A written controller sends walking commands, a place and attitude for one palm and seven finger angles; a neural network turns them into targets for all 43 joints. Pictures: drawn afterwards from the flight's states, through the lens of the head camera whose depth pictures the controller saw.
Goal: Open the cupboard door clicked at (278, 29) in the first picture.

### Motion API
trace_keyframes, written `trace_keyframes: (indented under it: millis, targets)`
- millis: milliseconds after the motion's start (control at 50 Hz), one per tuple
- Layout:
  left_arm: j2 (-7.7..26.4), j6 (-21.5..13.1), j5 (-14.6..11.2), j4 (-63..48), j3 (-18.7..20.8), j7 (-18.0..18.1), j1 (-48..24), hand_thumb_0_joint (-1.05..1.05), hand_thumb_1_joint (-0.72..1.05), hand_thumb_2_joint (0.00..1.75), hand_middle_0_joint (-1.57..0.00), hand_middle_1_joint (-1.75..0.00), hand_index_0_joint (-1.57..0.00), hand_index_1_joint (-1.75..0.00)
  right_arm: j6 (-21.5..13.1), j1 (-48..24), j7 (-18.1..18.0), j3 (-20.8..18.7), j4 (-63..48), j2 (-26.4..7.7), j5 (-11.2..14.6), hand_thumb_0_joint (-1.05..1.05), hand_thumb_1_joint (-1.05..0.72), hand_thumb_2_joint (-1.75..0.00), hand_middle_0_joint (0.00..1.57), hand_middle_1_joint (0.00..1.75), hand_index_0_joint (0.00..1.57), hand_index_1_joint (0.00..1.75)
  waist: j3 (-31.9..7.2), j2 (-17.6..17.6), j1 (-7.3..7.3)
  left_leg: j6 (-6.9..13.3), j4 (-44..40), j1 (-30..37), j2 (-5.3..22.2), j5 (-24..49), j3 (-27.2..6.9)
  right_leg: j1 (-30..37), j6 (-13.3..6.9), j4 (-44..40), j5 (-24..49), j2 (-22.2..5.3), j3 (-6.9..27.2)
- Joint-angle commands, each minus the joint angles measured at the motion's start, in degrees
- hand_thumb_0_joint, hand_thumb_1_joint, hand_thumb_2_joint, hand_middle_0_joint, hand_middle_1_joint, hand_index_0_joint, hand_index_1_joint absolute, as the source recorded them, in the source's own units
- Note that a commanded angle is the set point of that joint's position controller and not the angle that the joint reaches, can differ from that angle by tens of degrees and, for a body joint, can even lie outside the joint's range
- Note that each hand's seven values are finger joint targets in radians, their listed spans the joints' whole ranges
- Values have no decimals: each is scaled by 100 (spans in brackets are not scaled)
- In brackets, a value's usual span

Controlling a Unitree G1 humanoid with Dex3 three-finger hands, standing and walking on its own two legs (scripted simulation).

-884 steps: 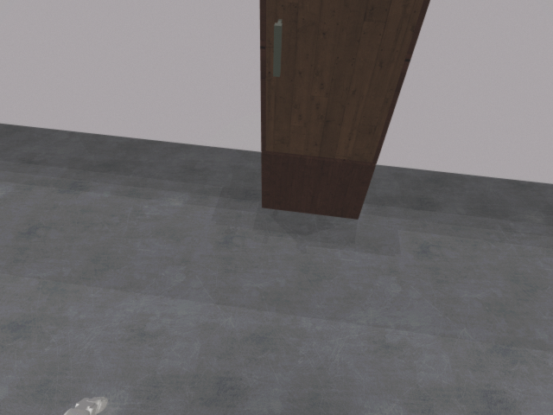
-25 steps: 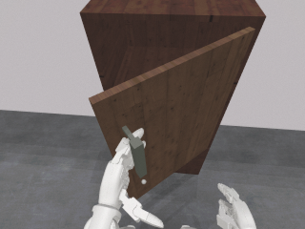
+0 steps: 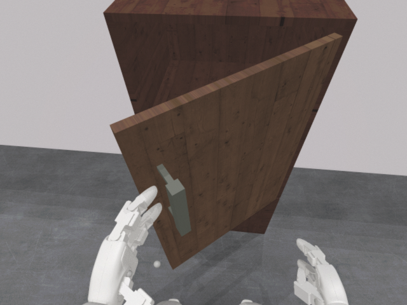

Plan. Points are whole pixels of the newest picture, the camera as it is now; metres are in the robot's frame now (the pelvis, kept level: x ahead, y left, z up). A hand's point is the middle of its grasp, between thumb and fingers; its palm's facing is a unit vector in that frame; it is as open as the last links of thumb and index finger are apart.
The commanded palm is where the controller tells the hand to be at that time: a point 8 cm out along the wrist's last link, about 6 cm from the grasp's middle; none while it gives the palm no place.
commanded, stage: slide the hand sideways off the handle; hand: left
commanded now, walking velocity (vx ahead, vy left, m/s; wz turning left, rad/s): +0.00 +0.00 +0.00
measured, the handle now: (174, 202) +0.28 +0.07 +0.10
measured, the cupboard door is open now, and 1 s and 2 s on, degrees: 40 40 40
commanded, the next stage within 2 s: draw the hand back to the body in 0.32 s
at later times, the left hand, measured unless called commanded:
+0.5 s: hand (131, 276) +0.16 +0.11 +0.10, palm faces -0.08 -1.00 -0.01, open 16.3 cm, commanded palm +0.13 +0.18 +0.11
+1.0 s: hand (69, 252) +0.18 +0.19 +0.15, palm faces +0.05 -0.98 -0.20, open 15.9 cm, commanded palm +0.14 +0.25 +0.17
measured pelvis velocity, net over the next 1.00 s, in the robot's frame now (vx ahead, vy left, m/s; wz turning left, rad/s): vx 0.01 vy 0.02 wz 0.00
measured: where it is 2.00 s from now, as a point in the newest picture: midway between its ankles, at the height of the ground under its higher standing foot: outside the picture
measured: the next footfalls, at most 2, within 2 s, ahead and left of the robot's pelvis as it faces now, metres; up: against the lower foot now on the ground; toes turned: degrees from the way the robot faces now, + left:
none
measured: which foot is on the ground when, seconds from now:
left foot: down 0.00-1.00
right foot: down 0.00-1.00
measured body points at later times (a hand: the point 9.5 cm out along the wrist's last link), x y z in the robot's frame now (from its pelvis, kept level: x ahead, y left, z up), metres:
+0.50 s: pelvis +0.00 +0.00 -0.01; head +0.03 -0.01 +0.44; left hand +0.16 +0.17 +0.10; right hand +0.19 -0.23 -0.06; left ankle +0.00 +0.12 -0.67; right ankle +0.01 -0.09 -0.67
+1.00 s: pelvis +0.01 +0.02 +0.02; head +0.00 +0.01 +0.47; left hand +0.17 +0.24 +0.16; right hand +0.20 -0.20 -0.03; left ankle +0.00 +0.12 -0.67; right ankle +0.01 -0.09 -0.67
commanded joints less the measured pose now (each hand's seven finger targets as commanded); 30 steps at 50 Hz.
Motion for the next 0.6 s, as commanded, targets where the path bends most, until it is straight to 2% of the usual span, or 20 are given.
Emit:
trace_keyframes:
  millis: [0,40,60,100,120,180,200,240,260,280,320,400,440,460,520,560,580]
  targets:
    - [245,-366,-166,-1368,485,-76,218,0,-50,30,-15,-30,-15,-30,-342,-397,-106,-253,-1015,-511,55,0,-90,-90,20,30,20,30,-557,-422,26,138,-688,-1,-167,988,-119,738,188,-1188,1075,-31,538]
    - [347,-392,-232,-1361,661,-133,372,0,-50,30,-15,-30,-15,-30,-353,-395,-131,-276,-990,-494,62,0,-90,-90,20,30,20,30,-638,-469,45,126,-635,-38,-163,1019,-121,759,209,-1171,1138,-46,585]
    - [296,-410,-267,-1401,627,-181,465,0,-50,30,-15,-30,-15,-30,-363,-400,-134,-277,-1001,-483,66,0,-90,-90,20,30,20,30,-662,-464,42,128,-618,-35,-172,1026,-109,777,226,-1181,1182,-57,588]
    - [447,-415,-358,-1376,860,-259,563,0,-50,30,-15,-30,-15,-30,-349,-421,-160,-299,-965,-474,94,0,-90,-90,20,30,20,30,-627,-472,80,122,-583,-117,-171,1031,-113,848,224,-1208,1180,-68,644]
    - [429,-426,-372,-1395,837,-310,555,0,-50,30,-15,-30,-15,-30,-353,-436,-176,-297,-978,-487,88,0,-90,-90,20,30,20,30,-658,-445,50,122,-547,-110,-172,1055,-101,816,249,-1187,1266,-84,662]
    - [456,-465,-510,-1398,943,-444,595,0,-50,30,-15,-30,-15,-30,-370,-444,-210,-311,-959,-472,113,0,-90,-90,20,30,20,30,-598,-523,31,115,-524,-179,-180,931,-120,762,282,-1244,1101,-98,695]
    - [562,-482,-551,-1417,1072,-485,643,0,-50,30,-15,-30,-15,-30,-370,-481,-229,-327,-946,-487,129,0,-90,-90,20,30,20,30,-608,-439,75,117,-504,-194,-168,950,-120,783,259,-1245,1065,-96,720]
    - [545,-536,-604,-1456,1029,-604,604,0,-50,30,-15,-30,-15,-30,-396,-460,-253,-326,-935,-495,139,0,-90,-90,20,30,20,30,-620,-430,20,126,-477,-163,-166,954,-130,697,276,-1235,1058,-102,702]
    - [568,-553,-645,-1424,1074,-661,695,0,-50,30,-15,-30,-15,-30,-401,-449,-268,-340,-915,-501,150,0,-90,-90,20,30,20,30,-672,-399,40,121,-462,-174,-165,966,-133,728,287,-1237,1086,-117,727]
    - [455,-573,-666,-1461,907,-734,628,0,-50,30,-15,-30,-15,-30,-429,-441,-274,-325,-934,-511,151,0,-90,-90,20,30,20,30,-601,-439,-32,132,-451,-161,-170,963,-147,662,305,-1249,1127,-118,711]
    - [484,-591,-713,-1430,891,-818,482,0,-50,30,-15,-30,-15,-30,-464,-434,-300,-337,-903,-544,151,0,-90,-90,20,30,20,30,-562,-508,-79,141,-424,-183,-152,918,-166,573,303,-1252,1003,-105,687]
    - [549,-553,-664,-1436,923,-806,619,0,-50,30,-15,-30,-15,-30,-482,-428,-303,-361,-906,-545,167,0,-90,-90,20,30,20,30,-695,-228,42,142,-509,-82,-143,987,-191,541,217,-1112,908,-38,540]
    - [720,-476,-652,-1664,1101,-704,615,0,-50,30,-15,-30,-15,-30,-431,-457,-315,-356,-968,-518,194,0,-90,-90,20,30,20,30,-754,-126,104,138,-629,17,-123,1043,-194,609,194,-1067,959,-8,435]
    - [780,-425,-642,-1760,1148,-647,501,0,-50,30,-15,-30,-15,-30,-413,-453,-321,-330,-992,-512,196,0,-90,-90,20,30,20,30,-746,-87,93,146,-666,42,-124,1008,-192,618,195,-1110,896,-5,438]
    - [829,-254,-690,-1699,1365,-549,417,0,-50,30,-15,-30,-15,-30,-378,-493,-361,-303,-963,-478,213,0,-90,-90,20,30,20,30,-562,-340,87,155,-756,54,-109,902,-197,672,211,-1270,725,23,433]
    - [830,-168,-777,-1716,1455,-608,492,0,-50,30,-15,-30,-15,-30,-383,-498,-374,-273,-940,-493,233,0,-90,-90,20,30,20,30,-573,-234,126,156,-843,159,-105,962,-193,775,204,-1340,795,26,413]
    - [826,-124,-808,-1780,1426,-664,405,0,-50,30,-15,-30,-15,-30,-406,-493,-377,-262,-936,-518,252,0,-90,-90,20,30,20,30,-568,-203,79,159,-893,265,-94,988,-207,752,209,-1350,853,39,357]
